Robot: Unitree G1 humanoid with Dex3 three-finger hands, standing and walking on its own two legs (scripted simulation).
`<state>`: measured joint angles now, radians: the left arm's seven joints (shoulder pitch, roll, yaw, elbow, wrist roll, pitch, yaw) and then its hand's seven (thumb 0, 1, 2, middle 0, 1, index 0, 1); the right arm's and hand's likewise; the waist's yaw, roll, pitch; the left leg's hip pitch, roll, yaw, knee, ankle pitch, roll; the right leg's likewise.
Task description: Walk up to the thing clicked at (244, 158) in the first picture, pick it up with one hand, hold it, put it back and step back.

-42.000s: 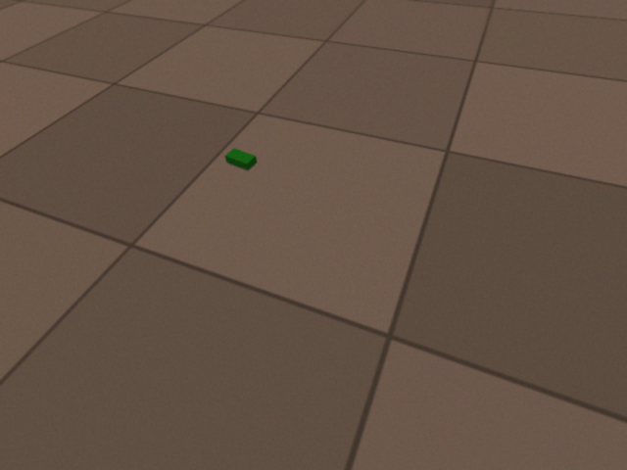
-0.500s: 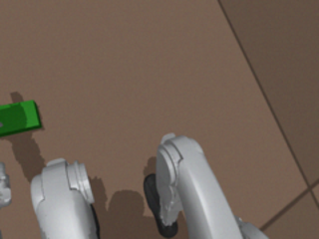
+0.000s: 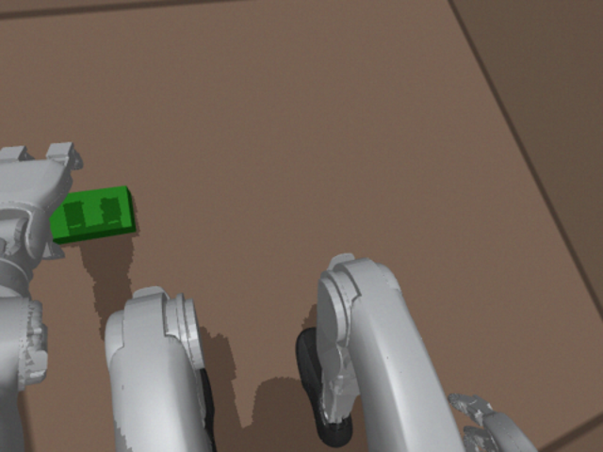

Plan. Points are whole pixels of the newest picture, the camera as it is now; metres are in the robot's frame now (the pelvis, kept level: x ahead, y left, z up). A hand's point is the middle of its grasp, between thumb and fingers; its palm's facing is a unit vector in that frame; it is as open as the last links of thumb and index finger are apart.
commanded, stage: home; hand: left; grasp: from above
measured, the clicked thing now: (87, 215) +0.49 +0.30 -0.31
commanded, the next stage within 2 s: none
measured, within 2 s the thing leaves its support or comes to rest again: neither
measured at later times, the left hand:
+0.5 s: hand (4, 200) +0.44 +0.30 -0.06, palm faces -0.35 -0.36 -0.87, open 10.2 cm
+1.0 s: hand out of the picture +0.28 +0.24 +0.15, palm faces +0.02 -0.91 -0.41, open 7.4 cm
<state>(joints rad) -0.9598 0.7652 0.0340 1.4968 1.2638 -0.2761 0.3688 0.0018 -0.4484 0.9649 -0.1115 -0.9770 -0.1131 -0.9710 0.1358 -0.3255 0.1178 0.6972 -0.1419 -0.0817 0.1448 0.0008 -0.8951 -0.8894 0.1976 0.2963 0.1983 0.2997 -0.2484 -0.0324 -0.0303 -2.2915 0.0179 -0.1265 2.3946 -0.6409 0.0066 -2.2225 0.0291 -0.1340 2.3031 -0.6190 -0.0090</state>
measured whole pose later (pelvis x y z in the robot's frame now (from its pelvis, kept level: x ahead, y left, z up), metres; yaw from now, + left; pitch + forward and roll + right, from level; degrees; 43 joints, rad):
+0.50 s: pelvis +0.02 +0.01 +0.07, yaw +1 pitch +36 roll -8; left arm -0.64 0.60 0.09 0.91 0.82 -0.04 0.15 0.00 0.31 0.89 -0.23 -0.49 -0.21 -0.50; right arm 0.22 -0.26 0.01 0.70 -0.04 -0.03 0.15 0.00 -0.90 -0.89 0.20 0.30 0.20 0.30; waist -0.14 0.06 -0.16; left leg -2.15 0.02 -0.09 2.20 -0.69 0.03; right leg -2.09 0.03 -0.09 2.12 -0.68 0.01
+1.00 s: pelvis +0.03 +0.00 +0.25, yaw +6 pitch +25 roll -4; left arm 0.02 0.33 0.04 0.27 0.12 0.23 0.06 0.01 0.89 0.90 -0.21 -0.31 -0.21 -0.31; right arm 0.09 -0.22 0.03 0.56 0.04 -0.10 -0.05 0.01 -0.90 -0.89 0.20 0.30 0.20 0.30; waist -0.05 0.03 -0.20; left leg -1.45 0.01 -0.07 1.61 -0.60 0.00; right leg -1.40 0.02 -0.07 1.55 -0.59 -0.01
